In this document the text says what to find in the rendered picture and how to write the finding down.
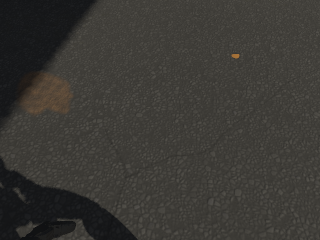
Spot left robot hand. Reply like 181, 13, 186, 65
20, 221, 76, 240

